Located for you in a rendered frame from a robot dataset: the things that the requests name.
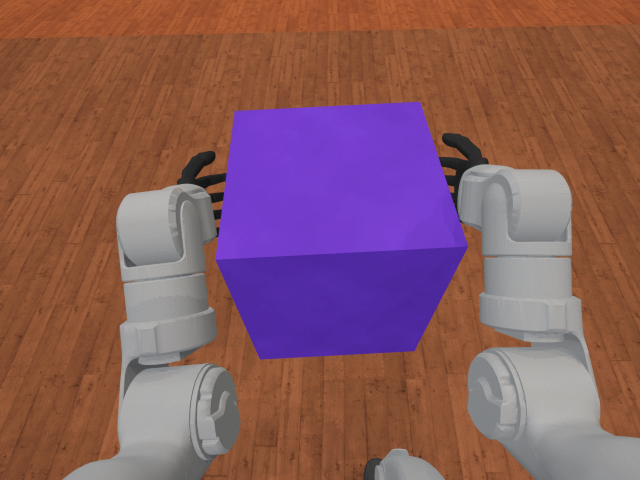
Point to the right robot hand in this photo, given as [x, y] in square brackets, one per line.
[470, 151]

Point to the left robot upper arm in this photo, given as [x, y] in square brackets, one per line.
[173, 422]

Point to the carton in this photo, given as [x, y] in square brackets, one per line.
[338, 232]

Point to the left robot hand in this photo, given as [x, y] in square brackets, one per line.
[193, 168]

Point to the right robot upper arm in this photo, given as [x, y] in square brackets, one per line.
[541, 404]

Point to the robot right forearm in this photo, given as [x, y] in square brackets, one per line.
[525, 219]

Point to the robot left forearm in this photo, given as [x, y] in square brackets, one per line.
[161, 236]

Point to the right robot shin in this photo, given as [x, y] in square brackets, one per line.
[396, 452]

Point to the robot right foot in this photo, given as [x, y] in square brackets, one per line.
[369, 471]

